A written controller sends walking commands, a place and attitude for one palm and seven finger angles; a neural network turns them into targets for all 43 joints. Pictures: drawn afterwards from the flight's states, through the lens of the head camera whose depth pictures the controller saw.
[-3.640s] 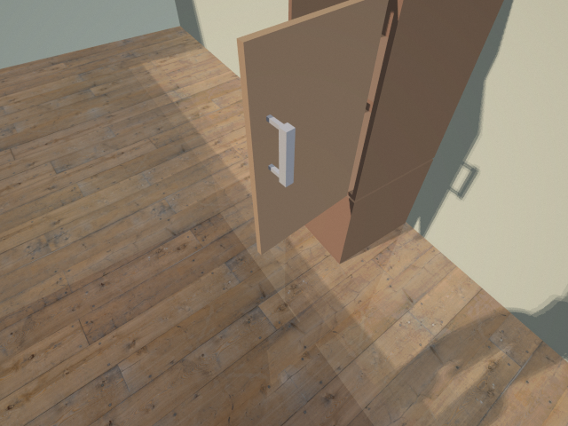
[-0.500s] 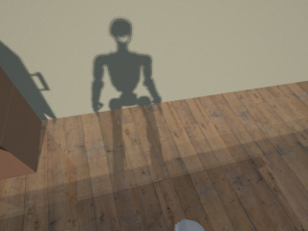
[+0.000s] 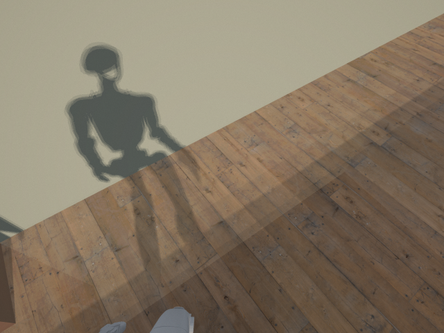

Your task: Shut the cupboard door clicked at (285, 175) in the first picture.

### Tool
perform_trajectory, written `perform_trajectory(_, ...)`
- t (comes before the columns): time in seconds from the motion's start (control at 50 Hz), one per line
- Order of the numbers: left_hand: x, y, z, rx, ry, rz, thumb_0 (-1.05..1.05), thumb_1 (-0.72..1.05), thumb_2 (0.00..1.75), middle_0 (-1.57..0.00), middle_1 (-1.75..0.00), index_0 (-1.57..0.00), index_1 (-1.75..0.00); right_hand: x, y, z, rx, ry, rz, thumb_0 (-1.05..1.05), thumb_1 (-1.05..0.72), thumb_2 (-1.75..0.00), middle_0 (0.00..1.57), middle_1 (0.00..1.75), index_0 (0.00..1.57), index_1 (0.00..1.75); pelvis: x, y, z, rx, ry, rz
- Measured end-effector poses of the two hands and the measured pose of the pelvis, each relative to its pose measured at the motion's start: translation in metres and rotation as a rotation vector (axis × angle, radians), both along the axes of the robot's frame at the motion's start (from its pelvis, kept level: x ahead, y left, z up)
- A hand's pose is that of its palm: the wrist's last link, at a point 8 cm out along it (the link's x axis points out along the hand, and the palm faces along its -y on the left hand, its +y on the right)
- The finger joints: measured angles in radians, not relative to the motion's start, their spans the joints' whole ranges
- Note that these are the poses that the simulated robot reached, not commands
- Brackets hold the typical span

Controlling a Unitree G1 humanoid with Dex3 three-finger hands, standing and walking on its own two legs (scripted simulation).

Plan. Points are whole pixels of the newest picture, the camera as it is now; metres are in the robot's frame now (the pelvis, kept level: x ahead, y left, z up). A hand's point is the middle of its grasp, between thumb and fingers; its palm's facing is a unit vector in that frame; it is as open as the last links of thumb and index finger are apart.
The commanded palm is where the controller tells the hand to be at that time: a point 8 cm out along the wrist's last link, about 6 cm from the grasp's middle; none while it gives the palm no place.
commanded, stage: walk around to get in front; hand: left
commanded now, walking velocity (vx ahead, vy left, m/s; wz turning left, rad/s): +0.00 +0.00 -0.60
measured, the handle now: out of the picture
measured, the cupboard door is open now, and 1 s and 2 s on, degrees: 96 96 96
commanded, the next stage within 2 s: walk to a spot facing it in 1.84 s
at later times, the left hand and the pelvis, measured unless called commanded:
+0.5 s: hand (125, 307) +0.18 +0.23 -0.17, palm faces -0.24 -0.95 -0.22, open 7.4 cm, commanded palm none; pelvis +0.04 +0.04 +0.00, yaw -17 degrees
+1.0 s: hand (196, 270) +0.26 +0.08 -0.17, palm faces -0.52 -0.83 -0.19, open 7.4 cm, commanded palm none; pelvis +0.13 -0.06 +0.00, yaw -34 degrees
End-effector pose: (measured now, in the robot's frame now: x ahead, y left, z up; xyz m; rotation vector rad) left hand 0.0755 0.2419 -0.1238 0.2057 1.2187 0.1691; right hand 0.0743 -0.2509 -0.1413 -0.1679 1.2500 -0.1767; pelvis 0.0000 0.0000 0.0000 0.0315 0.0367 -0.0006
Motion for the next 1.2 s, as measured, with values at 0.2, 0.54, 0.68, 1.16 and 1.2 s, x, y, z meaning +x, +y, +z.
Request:
perform_trajectory(0.2,0.000,0.021,-0.021,-0.031,0.094,-0.021,0.00,0.91,0.89,-0.20,-0.30,-0.20,-0.30,0.045,0.022,0.015,-0.038,-0.110,-0.037,0.00,-0.91,-0.90,0.20,0.30,0.20,0.30,0.019,0.021,-0.004,-0.027,0.024,-0.103)
perform_trajectory(0.54,0.124,0.021,-0.016,-0.023,0.037,-0.299,0.01,0.91,0.90,-0.20,-0.30,-0.19,-0.30,-0.055,0.035,0.020,-0.064,0.021,-0.282,0.00,-0.91,-0.90,0.20,0.30,0.21,0.30,0.046,0.031,0.000,-0.072,0.011,-0.332)
perform_trajectory(0.68,0.191,-0.055,-0.014,-0.008,-0.069,-0.493,0.01,0.91,0.90,-0.19,-0.30,-0.19,-0.30,-0.128,0.015,-0.015,-0.003,0.127,-0.456,0.00,-0.91,-0.90,0.20,0.30,0.20,0.30,0.054,-0.003,-0.022,-0.038,0.002,-0.435)
perform_trajectory(1.16,0.255,-0.110,-0.043,-0.015,0.229,-0.548,0.00,0.91,0.89,-0.20,-0.30,-0.20,-0.30,0.100,-0.097,0.017,-0.115,-0.217,-0.527,0.00,-0.91,-0.90,0.20,0.30,0.20,0.30,0.211,-0.077,-0.020,-0.038,0.010,-0.687)
perform_trajectory(1.2,0.283,-0.119,-0.044,-0.008,0.239,-0.593,0.01,0.91,0.89,-0.20,-0.30,-0.20,-0.30,0.108,-0.097,0.022,-0.128,-0.232,-0.554,0.00,-0.91,-0.90,0.20,0.30,0.20,0.30,0.227,-0.082,-0.018,-0.044,0.001,-0.727)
